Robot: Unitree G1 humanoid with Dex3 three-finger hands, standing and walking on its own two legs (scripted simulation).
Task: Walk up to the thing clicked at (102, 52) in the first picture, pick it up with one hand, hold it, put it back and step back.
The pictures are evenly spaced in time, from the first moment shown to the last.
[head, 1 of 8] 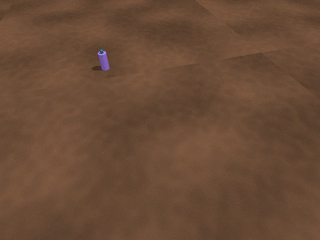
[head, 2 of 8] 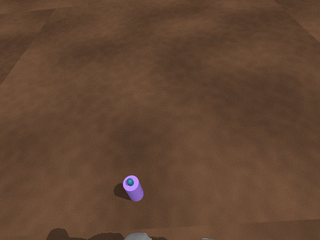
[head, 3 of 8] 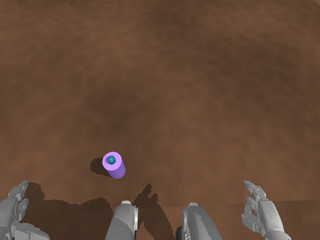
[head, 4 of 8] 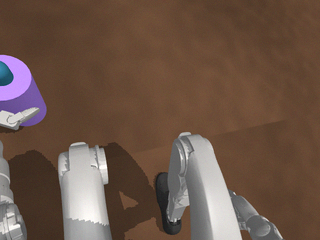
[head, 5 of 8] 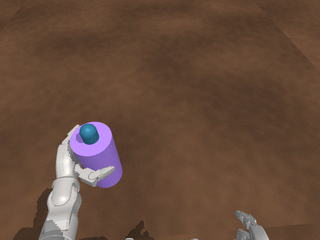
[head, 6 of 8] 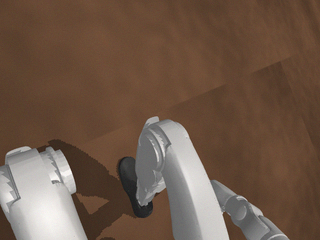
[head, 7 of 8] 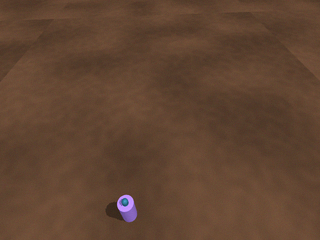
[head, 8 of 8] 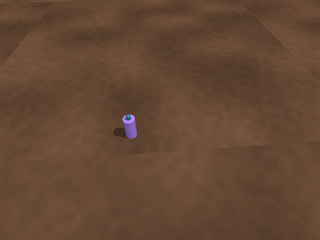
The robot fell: no
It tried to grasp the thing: yes
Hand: left
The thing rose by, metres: 0.66
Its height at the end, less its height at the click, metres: +0.00
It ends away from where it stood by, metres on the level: 0.01
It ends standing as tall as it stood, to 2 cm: yes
